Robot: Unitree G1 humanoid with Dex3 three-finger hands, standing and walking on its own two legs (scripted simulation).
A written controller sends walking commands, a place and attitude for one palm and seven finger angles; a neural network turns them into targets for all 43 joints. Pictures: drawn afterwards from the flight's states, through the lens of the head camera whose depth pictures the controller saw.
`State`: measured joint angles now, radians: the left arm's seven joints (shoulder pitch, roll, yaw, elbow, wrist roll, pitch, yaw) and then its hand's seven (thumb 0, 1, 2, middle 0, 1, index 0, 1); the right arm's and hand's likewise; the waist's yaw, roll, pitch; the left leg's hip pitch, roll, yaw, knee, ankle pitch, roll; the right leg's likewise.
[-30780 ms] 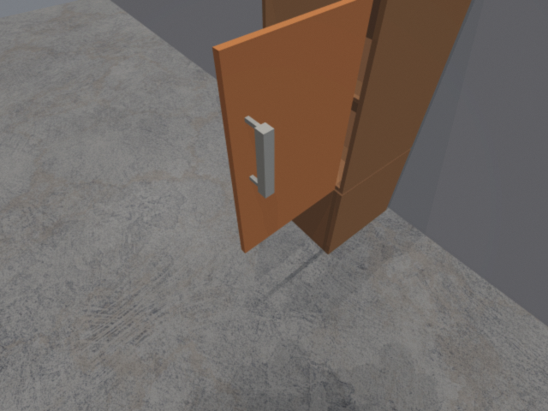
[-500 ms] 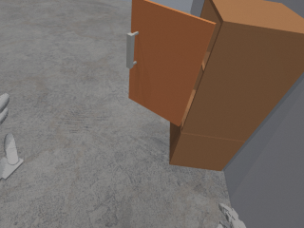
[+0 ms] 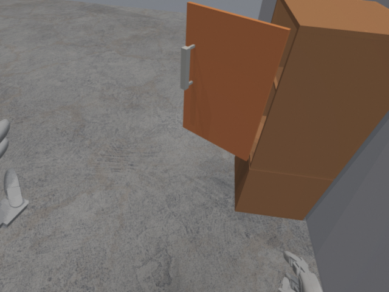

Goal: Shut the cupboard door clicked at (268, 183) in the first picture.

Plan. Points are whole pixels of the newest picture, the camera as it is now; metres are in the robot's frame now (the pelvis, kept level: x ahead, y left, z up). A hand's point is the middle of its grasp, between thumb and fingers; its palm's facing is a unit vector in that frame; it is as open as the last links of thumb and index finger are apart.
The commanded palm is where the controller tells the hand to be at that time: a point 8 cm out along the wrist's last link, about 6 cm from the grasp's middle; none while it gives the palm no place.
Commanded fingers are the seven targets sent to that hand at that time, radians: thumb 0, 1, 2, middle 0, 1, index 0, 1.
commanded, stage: stop stepping back and stand still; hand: left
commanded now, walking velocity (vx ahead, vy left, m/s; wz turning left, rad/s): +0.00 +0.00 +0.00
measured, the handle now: (188, 67) +0.95 +0.06 +0.02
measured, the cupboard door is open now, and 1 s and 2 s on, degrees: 60 60 60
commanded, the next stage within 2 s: let the arm hang, fingers relaxed in 0.40 s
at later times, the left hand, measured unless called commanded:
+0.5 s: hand (14, 189) +0.23 +0.30 +0.16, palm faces +0.39 -0.78 -0.49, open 7.4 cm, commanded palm none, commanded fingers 0.00 0.90 0.90 -0.20 -0.30 -0.20 -0.30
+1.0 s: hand out of the picture -0.03 +0.20 -0.17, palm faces +0.02 -0.98 -0.19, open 7.2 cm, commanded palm none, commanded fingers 0.00 0.90 0.90 -0.20 -0.30 -0.20 -0.30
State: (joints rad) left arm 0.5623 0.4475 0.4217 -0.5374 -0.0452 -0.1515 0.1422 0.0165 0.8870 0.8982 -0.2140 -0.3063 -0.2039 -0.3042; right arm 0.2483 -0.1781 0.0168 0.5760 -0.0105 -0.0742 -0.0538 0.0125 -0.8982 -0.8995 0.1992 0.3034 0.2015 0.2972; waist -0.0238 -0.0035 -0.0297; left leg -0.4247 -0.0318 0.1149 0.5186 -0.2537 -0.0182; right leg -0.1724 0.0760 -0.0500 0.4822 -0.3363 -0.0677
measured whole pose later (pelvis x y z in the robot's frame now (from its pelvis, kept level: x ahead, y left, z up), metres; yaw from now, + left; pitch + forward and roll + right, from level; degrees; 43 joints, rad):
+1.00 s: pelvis +0.02 +0.01 +0.01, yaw +0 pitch -2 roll -1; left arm 0.36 0.22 0.00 1.14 0.01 0.02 0.01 0.01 0.95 0.90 -0.21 -0.30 -0.20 -0.30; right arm 0.27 -0.22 0.01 1.09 -0.01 0.03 -0.03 0.01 -0.90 -0.90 0.20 0.30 0.20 0.30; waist 0.01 -0.03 0.05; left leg -0.25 -0.02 0.03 0.42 -0.14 0.05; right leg -0.08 0.05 -0.03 0.37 -0.27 -0.04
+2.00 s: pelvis +0.05 +0.02 +0.01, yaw +0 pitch -2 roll +0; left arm 0.30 0.19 0.01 1.17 0.02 -0.01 0.03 0.00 0.91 0.90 -0.20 -0.30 -0.19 -0.30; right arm 0.23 -0.20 0.00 1.14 -0.01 0.00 -0.04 0.00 -0.90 -0.90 0.20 0.30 0.20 0.30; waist 0.00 -0.01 0.04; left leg -0.19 -0.05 0.05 0.37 -0.16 0.06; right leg -0.02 0.02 -0.01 0.34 -0.29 -0.02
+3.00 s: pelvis +0.06 +0.01 +0.00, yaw +24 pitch +2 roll -2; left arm 0.11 0.25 0.07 0.87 0.03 0.04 0.02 0.01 0.91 0.90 -0.20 -0.30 -0.19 -0.30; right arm 0.22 -0.23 -0.06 0.92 -0.04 0.05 0.00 0.00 -0.90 -0.90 0.20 0.30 0.20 0.30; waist -0.04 0.03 0.09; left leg -0.37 -0.05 -0.13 0.50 -0.16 0.02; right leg -0.38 -0.02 0.01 0.78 -0.42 0.05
